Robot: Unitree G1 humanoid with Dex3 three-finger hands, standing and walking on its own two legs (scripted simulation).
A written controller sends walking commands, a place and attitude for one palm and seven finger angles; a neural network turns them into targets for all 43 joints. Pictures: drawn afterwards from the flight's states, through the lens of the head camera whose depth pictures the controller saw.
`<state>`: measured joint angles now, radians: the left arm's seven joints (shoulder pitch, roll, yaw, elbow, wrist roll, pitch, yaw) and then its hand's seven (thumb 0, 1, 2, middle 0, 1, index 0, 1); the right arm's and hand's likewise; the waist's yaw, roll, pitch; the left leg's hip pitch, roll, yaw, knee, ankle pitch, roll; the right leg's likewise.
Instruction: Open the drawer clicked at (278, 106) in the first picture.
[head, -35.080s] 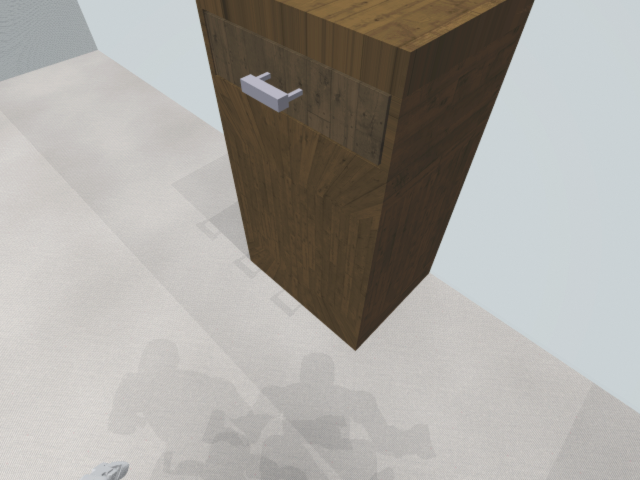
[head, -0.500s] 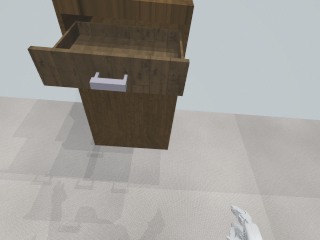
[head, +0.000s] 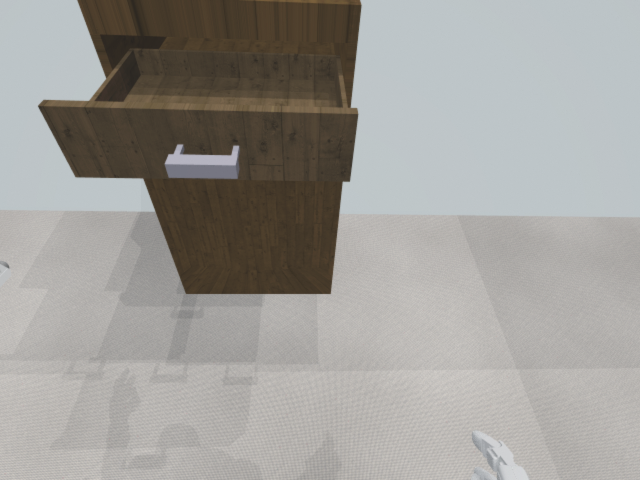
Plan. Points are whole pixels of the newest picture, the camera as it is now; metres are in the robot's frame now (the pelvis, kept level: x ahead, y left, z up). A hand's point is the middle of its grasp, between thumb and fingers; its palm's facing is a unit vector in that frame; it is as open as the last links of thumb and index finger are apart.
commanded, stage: stop stepping back and stand still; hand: left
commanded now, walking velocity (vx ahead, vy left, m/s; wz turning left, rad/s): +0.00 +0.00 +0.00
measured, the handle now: (205, 158) +0.58 +0.21 +0.09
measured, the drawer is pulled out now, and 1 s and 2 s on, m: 0.29 0.29 0.29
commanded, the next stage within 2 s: let the arm hang, fingers relaxed in 0.08 s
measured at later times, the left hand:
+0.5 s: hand out of the picture +0.03 +0.17 -0.17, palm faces +0.03 -0.98 -0.19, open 7.0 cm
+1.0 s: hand out of the picture +0.04 +0.24 -0.14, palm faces +0.05 -0.94 -0.34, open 7.4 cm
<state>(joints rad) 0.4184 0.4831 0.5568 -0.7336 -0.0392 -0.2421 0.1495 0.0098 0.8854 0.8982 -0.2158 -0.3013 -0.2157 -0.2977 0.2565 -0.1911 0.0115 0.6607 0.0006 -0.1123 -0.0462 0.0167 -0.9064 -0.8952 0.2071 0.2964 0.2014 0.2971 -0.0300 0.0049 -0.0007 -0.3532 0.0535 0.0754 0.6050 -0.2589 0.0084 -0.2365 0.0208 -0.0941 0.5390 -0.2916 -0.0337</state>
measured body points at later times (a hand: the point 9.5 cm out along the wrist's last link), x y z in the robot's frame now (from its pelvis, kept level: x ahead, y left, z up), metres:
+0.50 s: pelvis +0.01 +0.00 +0.00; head +0.02 +0.00 +0.45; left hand +0.03 +0.23 -0.15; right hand +0.07 -0.26 -0.14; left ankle +0.05 +0.10 -0.73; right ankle +0.00 -0.12 -0.73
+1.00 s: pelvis +0.01 +0.00 +0.01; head +0.02 -0.02 +0.46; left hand +0.04 +0.29 -0.12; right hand +0.07 -0.27 -0.14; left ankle +0.05 +0.10 -0.73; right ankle +0.00 -0.12 -0.73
